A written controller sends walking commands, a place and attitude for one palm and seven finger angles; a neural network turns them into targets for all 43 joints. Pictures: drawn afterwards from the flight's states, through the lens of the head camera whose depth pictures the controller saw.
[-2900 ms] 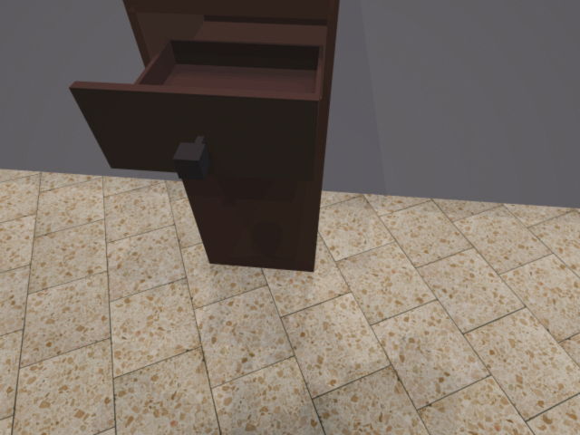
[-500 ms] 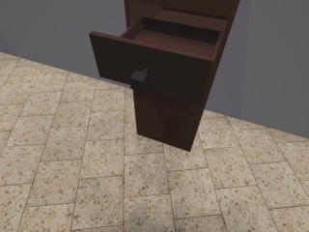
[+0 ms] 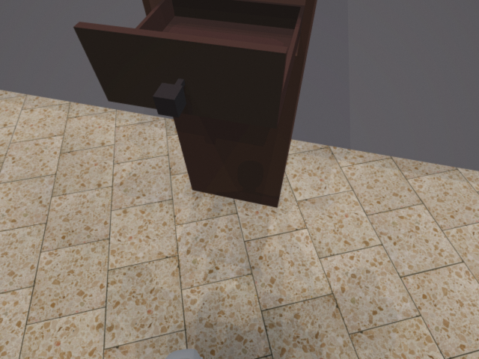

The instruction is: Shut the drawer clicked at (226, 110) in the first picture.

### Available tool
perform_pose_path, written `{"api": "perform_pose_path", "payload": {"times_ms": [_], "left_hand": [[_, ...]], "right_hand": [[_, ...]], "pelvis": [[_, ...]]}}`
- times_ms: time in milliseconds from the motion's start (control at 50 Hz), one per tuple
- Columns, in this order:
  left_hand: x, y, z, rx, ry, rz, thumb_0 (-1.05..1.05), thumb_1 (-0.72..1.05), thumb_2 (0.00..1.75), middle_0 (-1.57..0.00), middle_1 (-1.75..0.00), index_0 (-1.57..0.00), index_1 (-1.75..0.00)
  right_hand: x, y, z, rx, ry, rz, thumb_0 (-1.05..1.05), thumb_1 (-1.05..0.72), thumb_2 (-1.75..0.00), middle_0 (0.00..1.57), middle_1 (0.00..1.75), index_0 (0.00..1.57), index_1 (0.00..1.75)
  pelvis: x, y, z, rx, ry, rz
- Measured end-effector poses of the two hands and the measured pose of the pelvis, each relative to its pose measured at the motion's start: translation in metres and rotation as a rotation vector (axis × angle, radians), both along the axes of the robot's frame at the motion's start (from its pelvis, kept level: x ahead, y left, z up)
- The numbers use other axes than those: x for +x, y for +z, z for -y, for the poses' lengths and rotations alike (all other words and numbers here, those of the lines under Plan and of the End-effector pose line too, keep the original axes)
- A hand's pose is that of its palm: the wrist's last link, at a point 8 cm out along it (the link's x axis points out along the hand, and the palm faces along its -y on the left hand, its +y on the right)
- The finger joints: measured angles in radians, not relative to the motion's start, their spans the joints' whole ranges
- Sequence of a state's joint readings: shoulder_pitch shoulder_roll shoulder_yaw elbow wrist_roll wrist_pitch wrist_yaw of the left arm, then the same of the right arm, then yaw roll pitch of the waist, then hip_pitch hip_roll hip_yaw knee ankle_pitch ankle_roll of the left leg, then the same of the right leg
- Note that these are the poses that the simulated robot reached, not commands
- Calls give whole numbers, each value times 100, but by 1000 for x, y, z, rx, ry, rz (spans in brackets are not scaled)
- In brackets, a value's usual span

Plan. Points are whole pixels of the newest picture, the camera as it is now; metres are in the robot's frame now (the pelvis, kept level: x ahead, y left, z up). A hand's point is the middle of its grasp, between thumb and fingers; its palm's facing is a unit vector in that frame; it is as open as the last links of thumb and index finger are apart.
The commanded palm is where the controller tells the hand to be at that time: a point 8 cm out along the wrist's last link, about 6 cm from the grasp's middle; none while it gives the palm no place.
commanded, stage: turn to face it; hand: left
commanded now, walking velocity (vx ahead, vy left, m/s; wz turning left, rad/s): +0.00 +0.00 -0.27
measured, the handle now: (174, 93) +0.54 +0.17 +0.13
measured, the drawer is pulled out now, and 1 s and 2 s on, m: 0.29 0.29 0.29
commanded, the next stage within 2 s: take the last steps up to it in 0.20 s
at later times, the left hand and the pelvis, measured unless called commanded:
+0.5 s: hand out of the picture +0.09 +0.20 -0.16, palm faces -0.07 -0.98 -0.20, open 7.4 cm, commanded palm none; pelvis +0.01 +0.00 +0.02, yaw -7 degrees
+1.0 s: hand (169, 342) +0.16 +0.16 -0.16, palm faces -0.11 -0.98 -0.18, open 7.4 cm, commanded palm none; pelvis +0.13 -0.02 +0.01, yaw -9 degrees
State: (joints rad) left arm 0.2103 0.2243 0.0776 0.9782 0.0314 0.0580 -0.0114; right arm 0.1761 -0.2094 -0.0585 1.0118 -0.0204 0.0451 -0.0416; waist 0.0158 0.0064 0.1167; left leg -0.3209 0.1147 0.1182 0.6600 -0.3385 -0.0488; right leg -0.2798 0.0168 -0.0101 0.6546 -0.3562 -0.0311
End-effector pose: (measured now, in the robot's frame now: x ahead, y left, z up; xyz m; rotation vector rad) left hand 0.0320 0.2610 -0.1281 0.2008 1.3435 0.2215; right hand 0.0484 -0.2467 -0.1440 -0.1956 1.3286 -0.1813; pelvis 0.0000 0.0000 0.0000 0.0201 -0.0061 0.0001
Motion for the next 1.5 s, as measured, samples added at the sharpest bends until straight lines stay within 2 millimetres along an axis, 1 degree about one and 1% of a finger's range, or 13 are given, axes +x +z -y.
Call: {"api": "perform_pose_path", "payload": {"times_ms": [180, 340, 460, 580, 660, 780, 900, 1000, 1100, 1200, 1280, 1360, 1500], "left_hand": [[-4, 16, 18, -3, -40, -32, 0, 91, 90, -20, -30, -20, -30], [12, -4, 11, -59, -73, -13, 1, 91, 90, -20, -30, -20, -30], [42, -4, 11, -76, -110, 38, 1, 91, 90, -20, -30, -20, -30], [78, 6, 30, -58, -169, 113, 1, 91, 90, -20, -30, -20, -30], [82, 8, 41, -47, -157, 100, 0, 91, 90, -20, -30, -20, -30], [72, 7, 47, -71, -126, -15, 0, 91, 90, -20, -30, -20, -30], [80, -13, 44, -96, -110, -117, 1, 91, 90, -20, -30, -20, -30], [130, -5, 56, -91, -146, -71, 1, 91, 90, -20, -30, -20, -30], [188, -1, 72, -54, -164, 65, 1, 92, 90, -20, -30, -20, -30], [224, 6, 86, -46, -169, 73, 1, 93, 90, -20, -30, -20, -30], [244, 7, 89, -44, -164, 90, 1, 92, 90, -20, -30, -20, -30], [248, 5, 80, -46, -145, 84, 0, 91, 90, -20, -30, -20, -30], [237, -6, 50, -35, -116, 34, 0, 91, 90, -20, -30, -20, -30]], "right_hand": [[19, 24, 11, -1, -46, 63, 0, -91, -90, 20, 30, 20, 30], [32, 32, -4, -32, -60, 166, 0, -91, -90, 20, 30, 20, 30], [1, 32, -11, -25, -62, 97, 0, -91, -90, 20, 30, 20, 30], [-38, 16, 2, 18, -123, -13, 0, -91, -90, 20, 30, 20, 30], [-47, 11, 13, 33, -152, -89, 0, -91, -90, 20, 30, 20, 30], [-9, 26, 18, 26, -161, -66, 1, -91, -90, 19, 30, 20, 30], [44, 17, 8, 4, -148, 20, 0, -91, -90, 19, 30, 20, 30], [58, 16, -3, 47, -158, 6, 0, -91, -90, 20, 30, 20, 30], [66, 0, -1, 109, -167, -76, 0, -91, -90, 20, 30, 20, 30], [89, 1, 9, 111, -195, -95, 0, -91, -90, 20, 30, 20, 30], [109, 8, 21, 79, -193, -87, 0, -91, -90, 20, 30, 20, 30], [133, 16, 32, 29, -166, -70, 0, -91, -90, 20, 30, 20, 30], [167, 28, 39, -54, -120, 41, 0, -91, -90, 19, 30, 20, 30]], "pelvis": [[0, 20, 6, 25, -59, -20], [3, 11, -10, -29, -99, -27], [6, 13, -6, -20, -117, -13], [23, 9, 13, -14, -125, -19], [38, 9, 19, -23, -110, -7], [70, 19, 20, -7, -121, -11], [106, 5, 13, -11, -149, -5], [128, 11, 22, -6, -152, -6], [153, 5, 40, 16, -138, -5], [180, 11, 48, -4, -122, -12], [188, 14, 49, 3, -121, -14], [189, 16, 41, 5, -112, -7], [189, 11, 27, -15, -121, 0]]}}
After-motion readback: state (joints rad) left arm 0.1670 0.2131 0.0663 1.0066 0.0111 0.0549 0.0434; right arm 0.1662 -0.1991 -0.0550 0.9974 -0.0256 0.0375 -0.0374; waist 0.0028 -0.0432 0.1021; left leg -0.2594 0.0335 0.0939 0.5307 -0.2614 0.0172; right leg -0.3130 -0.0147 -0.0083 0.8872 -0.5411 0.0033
